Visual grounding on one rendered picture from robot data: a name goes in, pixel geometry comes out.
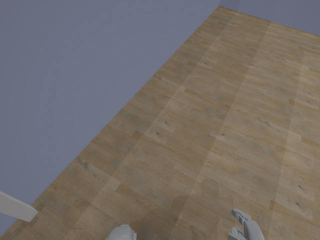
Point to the left robot thigh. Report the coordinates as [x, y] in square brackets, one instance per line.
[122, 233]

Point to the panel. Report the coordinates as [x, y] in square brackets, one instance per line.
[16, 208]

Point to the right robot hand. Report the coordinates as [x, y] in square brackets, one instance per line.
[251, 230]

